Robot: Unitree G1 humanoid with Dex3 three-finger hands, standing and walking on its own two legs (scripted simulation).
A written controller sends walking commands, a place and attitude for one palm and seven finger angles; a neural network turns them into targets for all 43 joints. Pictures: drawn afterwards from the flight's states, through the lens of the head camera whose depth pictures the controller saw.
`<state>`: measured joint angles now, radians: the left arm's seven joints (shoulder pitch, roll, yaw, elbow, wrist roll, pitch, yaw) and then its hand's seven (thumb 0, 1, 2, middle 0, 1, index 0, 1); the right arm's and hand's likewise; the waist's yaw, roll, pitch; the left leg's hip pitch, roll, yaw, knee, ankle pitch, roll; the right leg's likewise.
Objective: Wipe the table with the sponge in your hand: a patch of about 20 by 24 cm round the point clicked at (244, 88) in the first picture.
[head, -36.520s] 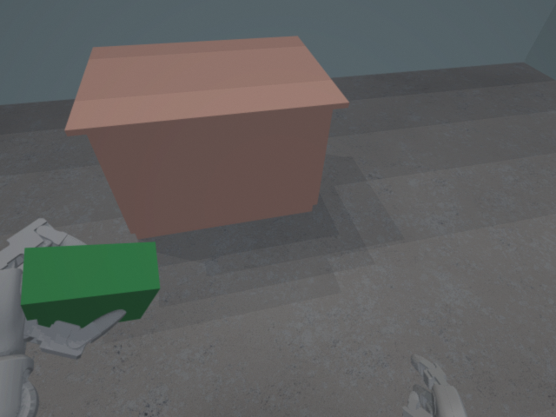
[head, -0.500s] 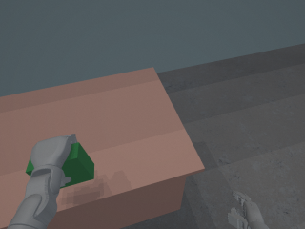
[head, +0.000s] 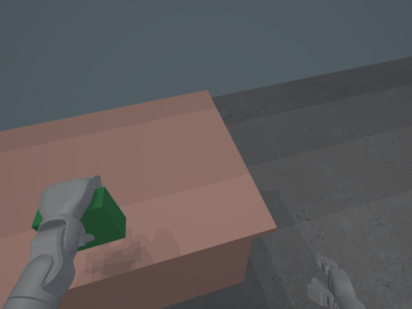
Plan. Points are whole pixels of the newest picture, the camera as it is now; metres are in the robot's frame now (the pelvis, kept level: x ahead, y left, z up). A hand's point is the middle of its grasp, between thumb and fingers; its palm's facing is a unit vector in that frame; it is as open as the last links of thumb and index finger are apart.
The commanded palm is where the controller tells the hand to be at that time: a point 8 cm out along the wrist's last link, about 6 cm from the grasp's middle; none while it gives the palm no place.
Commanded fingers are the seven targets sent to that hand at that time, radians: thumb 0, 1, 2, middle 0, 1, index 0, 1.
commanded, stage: bring the sponge back beside the body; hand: left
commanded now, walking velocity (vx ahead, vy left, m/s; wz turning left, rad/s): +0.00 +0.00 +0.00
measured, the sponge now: (88, 226) +0.25 +0.29 +0.01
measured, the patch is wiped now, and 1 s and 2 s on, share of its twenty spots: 1.00 1.00 1.00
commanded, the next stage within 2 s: step back with the hand held close in 1.54 s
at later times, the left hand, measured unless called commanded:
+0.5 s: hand (72, 221) +0.23 +0.28 +0.08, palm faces +0.01 -0.10 -0.99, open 9.6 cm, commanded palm +0.20 +0.29 +0.14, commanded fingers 0.00 0.10 1.30 -1.20 -1.60 -1.20 -1.60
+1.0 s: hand (54, 238) +0.19 +0.28 +0.10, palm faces +0.05 -0.11 -0.99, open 9.6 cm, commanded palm +0.15 +0.28 +0.17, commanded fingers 0.00 0.10 1.30 -1.20 -1.60 -1.20 -1.60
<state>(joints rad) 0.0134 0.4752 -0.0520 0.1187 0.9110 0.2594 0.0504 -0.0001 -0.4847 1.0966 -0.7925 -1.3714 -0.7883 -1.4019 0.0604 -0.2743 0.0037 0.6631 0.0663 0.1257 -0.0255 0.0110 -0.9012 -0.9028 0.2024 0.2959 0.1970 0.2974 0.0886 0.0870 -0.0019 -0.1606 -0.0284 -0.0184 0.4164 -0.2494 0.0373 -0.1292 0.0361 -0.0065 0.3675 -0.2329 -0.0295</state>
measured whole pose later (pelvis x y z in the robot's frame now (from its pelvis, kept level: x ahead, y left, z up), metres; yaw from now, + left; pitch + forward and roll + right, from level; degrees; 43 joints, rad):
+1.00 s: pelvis -0.02 +0.00 +0.00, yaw +0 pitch -5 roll -1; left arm 0.29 0.53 0.01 -0.29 0.84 0.31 0.01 0.00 -0.48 1.09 -0.79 -1.37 -0.79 -1.40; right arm 0.04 -0.27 0.02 0.64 0.06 0.13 -0.01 0.01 -0.90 -0.90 0.20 0.30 0.20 0.30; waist 0.12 0.11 0.02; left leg -0.09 -0.02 -0.01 0.40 -0.23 0.03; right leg -0.07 0.04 0.00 0.36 -0.21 -0.03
